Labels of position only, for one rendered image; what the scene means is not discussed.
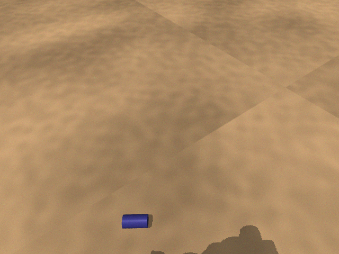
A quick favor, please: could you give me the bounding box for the can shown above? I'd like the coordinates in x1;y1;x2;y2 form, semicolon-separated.
122;214;148;229

